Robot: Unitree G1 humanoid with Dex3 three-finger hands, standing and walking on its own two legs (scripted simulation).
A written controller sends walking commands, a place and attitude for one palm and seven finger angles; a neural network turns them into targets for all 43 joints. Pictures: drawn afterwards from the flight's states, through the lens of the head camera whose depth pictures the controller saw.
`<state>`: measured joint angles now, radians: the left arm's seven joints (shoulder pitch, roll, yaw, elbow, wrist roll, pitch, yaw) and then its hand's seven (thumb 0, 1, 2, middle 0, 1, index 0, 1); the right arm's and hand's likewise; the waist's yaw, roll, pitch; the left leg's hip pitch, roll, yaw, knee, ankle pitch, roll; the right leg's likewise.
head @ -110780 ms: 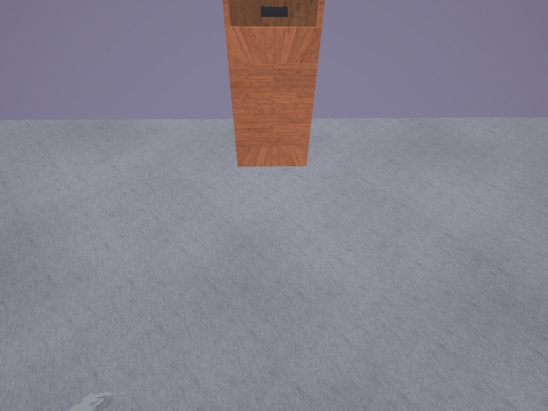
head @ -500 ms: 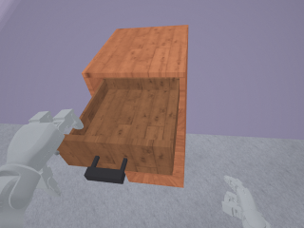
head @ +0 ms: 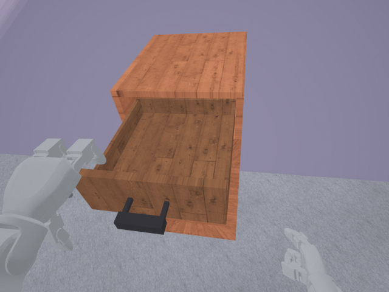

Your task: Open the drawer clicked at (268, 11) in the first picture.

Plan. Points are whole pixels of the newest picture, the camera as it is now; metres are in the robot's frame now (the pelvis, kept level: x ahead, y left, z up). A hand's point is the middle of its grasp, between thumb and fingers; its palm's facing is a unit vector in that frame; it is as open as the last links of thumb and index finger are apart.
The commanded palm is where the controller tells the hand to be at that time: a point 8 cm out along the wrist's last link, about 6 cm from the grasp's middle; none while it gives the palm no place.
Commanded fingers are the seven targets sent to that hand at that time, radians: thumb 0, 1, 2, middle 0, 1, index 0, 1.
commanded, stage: draw the hand back to the body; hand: left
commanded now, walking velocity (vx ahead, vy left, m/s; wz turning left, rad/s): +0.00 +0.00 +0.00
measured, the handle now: (144, 213) +0.25 +0.16 +0.04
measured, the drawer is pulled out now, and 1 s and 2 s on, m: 0.29 0.29 0.29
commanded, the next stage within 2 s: step back with the hand held close in 1.06 s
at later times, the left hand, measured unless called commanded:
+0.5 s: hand (71, 161) +0.23 +0.22 +0.23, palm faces +0.45 -0.81 -0.38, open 11.8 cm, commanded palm +0.17 +0.26 +0.23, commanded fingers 0.00 0.31 0.64 -0.24 -0.68 -0.24 -0.68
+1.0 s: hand (66, 170) +0.22 +0.23 +0.22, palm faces +0.48 -0.79 -0.38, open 7.8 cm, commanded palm +0.16 +0.27 +0.23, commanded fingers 0.00 0.90 0.90 -0.20 -0.30 -0.20 -0.30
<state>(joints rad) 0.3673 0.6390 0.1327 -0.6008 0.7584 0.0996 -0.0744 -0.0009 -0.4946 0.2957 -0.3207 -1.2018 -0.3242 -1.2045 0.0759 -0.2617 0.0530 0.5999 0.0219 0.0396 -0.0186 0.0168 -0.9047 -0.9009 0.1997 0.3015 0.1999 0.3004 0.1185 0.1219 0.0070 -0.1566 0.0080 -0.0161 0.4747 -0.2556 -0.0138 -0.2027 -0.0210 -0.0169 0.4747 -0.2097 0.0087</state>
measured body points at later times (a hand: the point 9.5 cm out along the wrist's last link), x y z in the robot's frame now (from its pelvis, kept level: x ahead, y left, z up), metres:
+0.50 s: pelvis +0.03 -0.01 +0.00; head +0.02 -0.02 +0.45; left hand +0.20 +0.26 +0.25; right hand +0.22 -0.22 -0.08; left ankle +0.00 +0.13 -0.74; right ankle +0.03 -0.12 -0.74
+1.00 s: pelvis +0.03 -0.01 +0.00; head +0.02 -0.03 +0.45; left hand +0.19 +0.27 +0.24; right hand +0.24 -0.21 -0.07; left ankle +0.00 +0.13 -0.74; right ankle +0.03 -0.12 -0.74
